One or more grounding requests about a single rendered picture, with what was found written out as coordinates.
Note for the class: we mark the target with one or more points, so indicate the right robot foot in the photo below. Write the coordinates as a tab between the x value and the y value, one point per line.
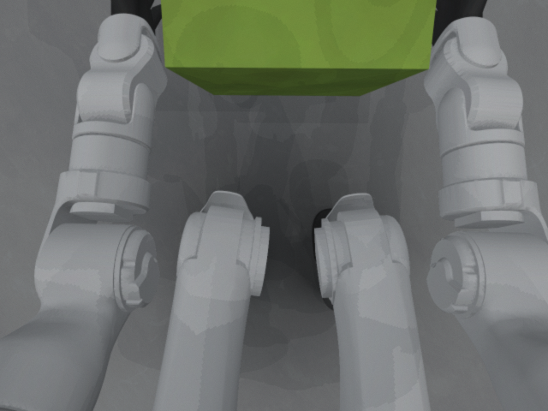
317	224

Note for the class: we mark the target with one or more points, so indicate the right robot upper arm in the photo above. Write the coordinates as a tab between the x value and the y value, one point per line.
496	285

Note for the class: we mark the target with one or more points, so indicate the robot right shin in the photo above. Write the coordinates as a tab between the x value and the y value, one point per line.
395	236

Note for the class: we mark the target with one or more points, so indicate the robot left hand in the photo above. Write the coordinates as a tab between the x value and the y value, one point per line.
141	8

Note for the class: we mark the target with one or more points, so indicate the left robot upper arm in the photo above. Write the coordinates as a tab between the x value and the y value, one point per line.
90	277

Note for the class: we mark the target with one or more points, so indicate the robot right forearm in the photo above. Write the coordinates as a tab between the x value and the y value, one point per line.
481	140

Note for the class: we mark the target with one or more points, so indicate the carton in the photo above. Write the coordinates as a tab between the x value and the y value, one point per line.
297	47

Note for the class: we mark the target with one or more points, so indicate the robot right hand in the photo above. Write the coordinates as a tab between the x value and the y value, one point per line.
451	10

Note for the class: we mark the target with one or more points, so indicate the robot left forearm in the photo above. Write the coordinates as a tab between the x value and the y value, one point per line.
113	128

